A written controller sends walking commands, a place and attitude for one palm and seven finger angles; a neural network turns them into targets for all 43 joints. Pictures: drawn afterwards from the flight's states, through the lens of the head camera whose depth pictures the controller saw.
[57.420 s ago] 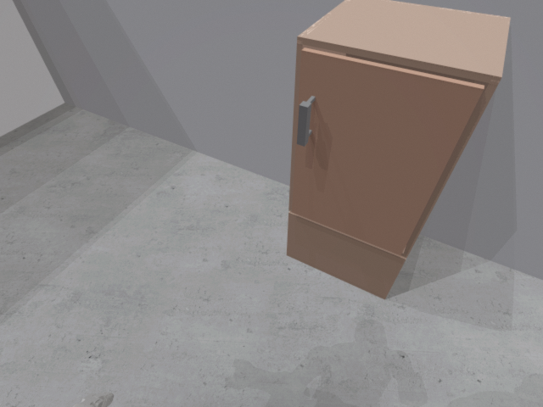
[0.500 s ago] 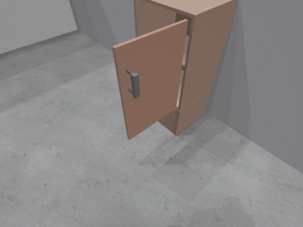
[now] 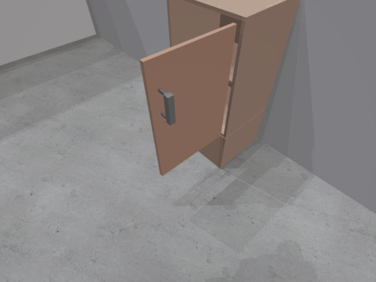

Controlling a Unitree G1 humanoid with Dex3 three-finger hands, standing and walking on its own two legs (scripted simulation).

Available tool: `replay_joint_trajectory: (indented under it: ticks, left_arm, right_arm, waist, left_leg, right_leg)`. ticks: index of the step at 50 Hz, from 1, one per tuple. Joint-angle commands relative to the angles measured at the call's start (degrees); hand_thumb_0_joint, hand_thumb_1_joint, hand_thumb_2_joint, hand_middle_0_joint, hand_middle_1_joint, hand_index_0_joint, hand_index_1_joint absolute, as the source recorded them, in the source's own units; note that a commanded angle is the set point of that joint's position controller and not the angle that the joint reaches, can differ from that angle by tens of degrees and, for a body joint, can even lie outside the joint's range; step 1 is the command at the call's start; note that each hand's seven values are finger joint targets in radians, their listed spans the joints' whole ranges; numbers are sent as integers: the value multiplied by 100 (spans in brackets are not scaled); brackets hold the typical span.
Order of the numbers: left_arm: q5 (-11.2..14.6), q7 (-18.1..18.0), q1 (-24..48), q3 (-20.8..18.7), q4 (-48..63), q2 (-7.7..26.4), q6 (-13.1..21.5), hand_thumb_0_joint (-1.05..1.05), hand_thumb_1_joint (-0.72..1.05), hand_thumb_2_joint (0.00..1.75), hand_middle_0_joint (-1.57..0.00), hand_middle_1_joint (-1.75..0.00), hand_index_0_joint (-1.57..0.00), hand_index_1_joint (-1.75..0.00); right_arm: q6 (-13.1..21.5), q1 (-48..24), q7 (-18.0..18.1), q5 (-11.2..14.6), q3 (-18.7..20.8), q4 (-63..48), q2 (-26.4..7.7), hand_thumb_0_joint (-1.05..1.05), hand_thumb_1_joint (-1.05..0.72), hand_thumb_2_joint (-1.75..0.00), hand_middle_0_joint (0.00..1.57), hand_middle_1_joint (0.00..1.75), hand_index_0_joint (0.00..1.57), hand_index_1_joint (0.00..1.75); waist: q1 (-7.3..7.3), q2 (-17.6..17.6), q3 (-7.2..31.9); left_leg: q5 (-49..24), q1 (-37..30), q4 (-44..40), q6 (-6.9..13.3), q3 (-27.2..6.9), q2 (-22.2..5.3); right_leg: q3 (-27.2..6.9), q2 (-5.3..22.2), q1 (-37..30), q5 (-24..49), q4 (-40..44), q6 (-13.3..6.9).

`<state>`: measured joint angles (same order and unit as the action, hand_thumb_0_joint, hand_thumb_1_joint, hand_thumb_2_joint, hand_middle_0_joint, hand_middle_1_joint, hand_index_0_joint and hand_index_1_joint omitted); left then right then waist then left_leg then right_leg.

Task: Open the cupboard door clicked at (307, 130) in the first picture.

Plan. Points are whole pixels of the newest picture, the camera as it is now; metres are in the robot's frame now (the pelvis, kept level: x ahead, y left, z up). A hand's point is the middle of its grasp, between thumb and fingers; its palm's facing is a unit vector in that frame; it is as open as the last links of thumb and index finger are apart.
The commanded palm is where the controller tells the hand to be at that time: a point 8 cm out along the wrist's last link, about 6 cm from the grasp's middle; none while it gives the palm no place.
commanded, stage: look to check the result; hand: left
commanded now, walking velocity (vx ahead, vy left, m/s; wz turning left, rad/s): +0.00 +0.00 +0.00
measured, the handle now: (166, 106) +0.65 +0.11 -0.02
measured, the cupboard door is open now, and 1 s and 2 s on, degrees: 88 88 88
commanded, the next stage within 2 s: stand and wait in 0.10 s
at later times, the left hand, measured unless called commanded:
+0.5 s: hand out of the picture +0.04 +0.18 -0.17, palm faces +0.01 -0.97 -0.22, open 7.4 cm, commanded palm none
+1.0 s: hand out of the picture +0.05 +0.18 -0.17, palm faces +0.01 -0.97 -0.24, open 7.4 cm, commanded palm none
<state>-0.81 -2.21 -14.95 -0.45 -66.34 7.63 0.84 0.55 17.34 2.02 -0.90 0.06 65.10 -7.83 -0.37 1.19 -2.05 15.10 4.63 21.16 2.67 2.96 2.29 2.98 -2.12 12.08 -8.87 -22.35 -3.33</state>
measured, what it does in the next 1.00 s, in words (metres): stands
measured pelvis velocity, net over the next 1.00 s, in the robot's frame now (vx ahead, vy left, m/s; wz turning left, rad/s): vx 0.02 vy -0.01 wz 0.00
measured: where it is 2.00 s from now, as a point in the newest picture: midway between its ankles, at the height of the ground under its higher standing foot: outside the picture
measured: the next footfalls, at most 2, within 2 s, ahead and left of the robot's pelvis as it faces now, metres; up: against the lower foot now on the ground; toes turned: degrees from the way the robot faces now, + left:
none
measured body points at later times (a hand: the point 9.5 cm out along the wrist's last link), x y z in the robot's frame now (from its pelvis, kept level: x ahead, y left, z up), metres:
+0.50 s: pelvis +0.01 +0.00 +0.00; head +0.03 -0.01 +0.45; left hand +0.04 +0.23 -0.15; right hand +0.01 -0.24 -0.16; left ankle -0.04 +0.09 -0.74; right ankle +0.04 -0.08 -0.74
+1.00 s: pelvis +0.02 -0.01 +0.00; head +0.03 -0.02 +0.45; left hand +0.05 +0.23 -0.15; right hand +0.02 -0.25 -0.16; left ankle -0.04 +0.09 -0.74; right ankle +0.04 -0.08 -0.74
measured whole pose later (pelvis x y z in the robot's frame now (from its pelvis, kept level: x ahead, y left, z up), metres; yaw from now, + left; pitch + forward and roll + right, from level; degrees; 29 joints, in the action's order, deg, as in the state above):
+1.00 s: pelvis +0.02 -0.01 +0.00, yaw +0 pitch -1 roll +0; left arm -0.7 -1.6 -11.4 -0.3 -66.1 10.7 1.1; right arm 0.3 13.8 1.7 -0.9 0.1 66.0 -11.5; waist -0.6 1.3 -2.8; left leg 15.1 1.8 18.2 1.7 2.4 1.3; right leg 3.4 -3.2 9.3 -9.3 -19.8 -4.0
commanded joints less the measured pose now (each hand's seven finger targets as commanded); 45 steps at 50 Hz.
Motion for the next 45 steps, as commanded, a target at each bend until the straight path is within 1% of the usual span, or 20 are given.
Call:
replay_joint_trajectory:
  ticks: [1, 6, 8, 9, 11, 16, 21, 26, 29, 31, 34, 35, 37, 39, 40, 43, 44, 45]
  left_arm:
    - [24, -18, -217, -115, 155, 646, 75, 0, 90, 90, -20, -30, -20, -30]
    - [27, -10, -138, -129, 175, 737, 90, 0, 90, 90, -20, -30, -20, -30]
    - [33, -8, -96, -136, 188, 767, 99, 0, 90, 90, -20, -30, -20, -30]
    - [29, -15, -94, -140, 196, 796, 104, 0, 90, 90, -20, -30, -20, -30]
    - [34, -5, -38, -137, 190, 810, 91, 0, 90, 90, -20, -30, -20, -30]
    - [38, -6, 27, -143, 203, 882, 105, 0, 90, 90, -20, -30, -20, -30]
    - [42, 3, 84, -134, 198, 915, 97, 0, 90, 90, -20, -30, -20, -30]
    - [41, 5, 126, -143, 210, 983, 109, 0, 90, 90, -20, -30, -20, -30]
    - [37, 1, 146, -155, 225, 1014, 119, 0, 90, 90, -20, -30, -20, -30]
    - [41, 4, 149, -144, 221, 1008, 119, 0, 90, 90, -20, -30, -20, -30]
    - [38, 4, 173, -151, 229, 1043, 120, 0, 90, 90, -20, -30, -20, -30]
    - [39, 5, 179, -140, 225, 1035, 112, 0, 90, 90, -20, -30, -20, -30]
    - [41, 8, 188, -146, 232, 1044, 114, 0, 90, 90, -20, -30, -20, -30]
    - [35, 7, 182, -152, 238, 1071, 122, 0, 90, 90, -20, -30, -20, -30]
    - [39, 9, 212, -145, 229, 1068, 118, 0, 90, 90, -20, -30, -20, -30]
    - [41, 12, 207, -146, 240, 1074, 119, 0, 90, 90, -20, -30, -20, -30]
    - [36, 10, 193, -158, 237, 1096, 125, 0, 90, 90, -20, -30, -20, -30]
    - [39, 11, 211, -148, 224, 1101, 124, 0, 90, 90, -20, -30, -20, -30]
  right_arm:
    - [12, 470, 47, -14, 54, -31, -565, 0, -90, -90, 20, 30, 20, 30]
    - [25, 369, 39, -9, 58, -33, -658, 0, -90, -90, 20, 30, 20, 30]
    - [37, 331, 44, -12, 63, -30, -701, 0, -90, -90, 20, 30, 20, 30]
    - [35, 302, 42, 0, 67, -41, -726, 0, -90, -90, 20, 30, 20, 30]
    - [35, 261, 41, -12, 61, -25, -725, 0, -90, -90, 20, 30, 20, 30]
    - [34, 231, 48, -9, 67, -20, -805, 0, -90, -90, 20, 30, 20, 30]
    - [32, 155, 44, -14, 61, -18, -859, 0, -90, -90, 20, 30, 20, 30]
    - [35, 113, 38, -7, 76, -17, -904, 0, -90, -90, 20, 30, 20, 30]
    - [36, 63, 40, 1, 85, -37, -950, 0, -90, -90, 20, 30, 20, 30]
    - [34, 62, 41, -10, 79, -25, -943, 0, -90, -90, 20, 30, 20, 30]
    - [29, 17, 39, 0, 85, -43, -996, 0, -90, -90, 20, 30, 20, 30]
    - [26, 23, 38, -6, 78, -28, -967, 0, -90, -90, 20, 30, 20, 30]
    - [20, 30, 34, -13, 85, -25, -984, 0, -90, -90, 20, 30, 20, 30]
    - [24, -13, 34, -3, 90, -45, -1019, 0, -90, -90, 20, 30, 20, 30]
    - [25, -7, 34, -8, 85, -34, -1002, 0, -90, -90, 20, 30, 20, 30]
    - [30, -16, 34, -11, 84, -26, -1021, 0, -90, -90, 20, 30, 20, 30]
    - [33, -43, 34, -1, 89, -35, -1031, 0, -90, -90, 20, 30, 20, 30]
    - [30, -36, 34, -6, 86, -38, -1035, 0, -90, -90, 20, 30, 20, 30]
  waist:
    - [-27, -51, -363]
    - [-21, -186, -209]
    - [-17, -99, -123]
    - [-10, -148, -100]
    - [-8, -60, -164]
    - [-21, -125, -103]
    - [-16, -28, -141]
    - [-16, -125, -77]
    - [-17, -55, -65]
    - [-26, -77, -31]
    - [-20, -123, -101]
    - [-31, -85, -113]
    - [-27, -147, -112]
    - [-18, -99, -66]
    - [-36, -137, -66]
    - [-29, -45, -43]
    - [-17, -119, -39]
    - [-28, -82, -46]
  left_leg:
    - [-476, 591, -567, 28, -640, -786]
    - [-602, 502, -556, 24, -626, -789]
    - [-751, 452, -553, 13, -619, -801]
    - [-786, 424, -535, 17, -629, -798]
    - [-800, 448, -564, 1, -631, -793]
    - [-943, 364, -558, -10, -637, -808]
    - [-941, 339, -596, -26, -629, -827]
    - [-893, 284, -604, -21, -627, -817]
    - [-1010, 235, -590, -26, -614, -820]
    - [-1009, 211, -600, -32, -613, -837]
    - [-974, 215, -600, -30, -615, -833]
    - [-976, 211, -614, -31, -617, -840]
    - [-831, 247, -629, -34, -609, -828]
    - [-873, 187, -610, -27, -601, -830]
    - [-882, 200, -623, -27, -622, -838]
    - [-904, 189, -645, -37, -607, -845]
    - [-930, 165, -623, -33, -605, -835]
    - [-949, 154, -624, -36, -587, -844]
  right_leg:
    - [-826, 741, -201, 276, 443, -12]
    - [-827, 771, -359, 417, 454, -8]
    - [-812, 784, -455, 605, 425, -17]
    - [-819, 774, -461, 648, 414, -19]
    - [-794, 798, -468, 653, 418, -15]
    - [-801, 813, -557, 899, 415, -27]
    - [-793, 808, -533, 824, 434, -27]
    - [-824, 823, -585, 834, 489, -23]
    - [-819, 822, -566, 986, 467, -33]
    - [-809, 825, -598, 980, 477, -32]
    - [-827, 813, -538, 958, 501, -24]
    - [-825, 823, -546, 947, 499, -27]
    - [-853, 813, -572, 816, 547, -15]
    - [-864, 810, -552, 846, 556, -18]
    - [-848, 818, -568, 839, 551, -23]
    - [-860, 815, -593, 868, 545, -32]
    - [-854, 810, -567, 906, 540, -26]
    - [-854, 829, -577, 963, 536, -27]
